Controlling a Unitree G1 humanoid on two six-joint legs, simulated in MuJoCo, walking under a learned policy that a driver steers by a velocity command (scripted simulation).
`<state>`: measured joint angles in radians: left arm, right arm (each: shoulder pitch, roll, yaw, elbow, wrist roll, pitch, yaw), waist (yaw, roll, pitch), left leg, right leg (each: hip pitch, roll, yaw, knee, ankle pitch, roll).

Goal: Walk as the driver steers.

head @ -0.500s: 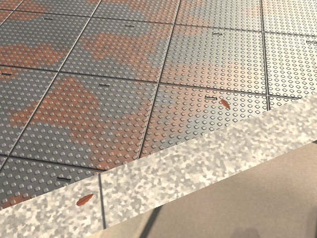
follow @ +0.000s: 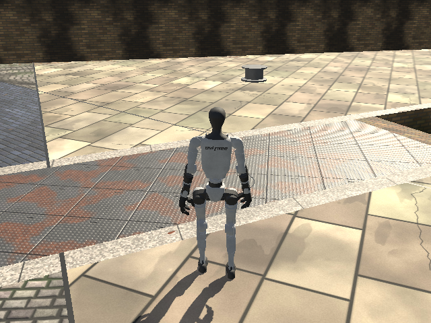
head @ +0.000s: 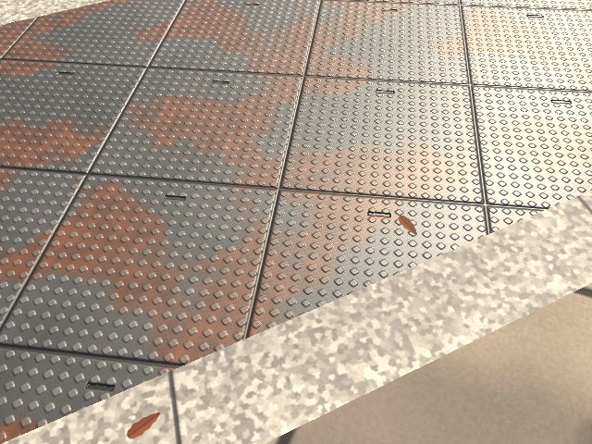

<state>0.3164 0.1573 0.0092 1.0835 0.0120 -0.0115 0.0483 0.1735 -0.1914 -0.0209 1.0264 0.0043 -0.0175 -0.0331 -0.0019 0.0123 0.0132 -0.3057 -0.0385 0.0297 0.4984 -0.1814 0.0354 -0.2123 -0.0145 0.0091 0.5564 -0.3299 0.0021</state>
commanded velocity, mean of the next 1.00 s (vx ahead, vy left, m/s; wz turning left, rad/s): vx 0.04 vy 0.00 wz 0.00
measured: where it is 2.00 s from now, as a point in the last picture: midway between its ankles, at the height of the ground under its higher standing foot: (294, 412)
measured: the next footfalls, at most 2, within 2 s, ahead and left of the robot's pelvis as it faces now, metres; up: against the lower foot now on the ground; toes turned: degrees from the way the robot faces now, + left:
left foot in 1.12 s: +0.16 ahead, +0.13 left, +0.00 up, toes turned +5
right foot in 1.64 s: +0.55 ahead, -0.08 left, +0.00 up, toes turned -2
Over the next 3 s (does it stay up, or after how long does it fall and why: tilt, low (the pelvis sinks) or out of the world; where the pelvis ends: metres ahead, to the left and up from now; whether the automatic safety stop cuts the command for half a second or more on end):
stays up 1.08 0.19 0.01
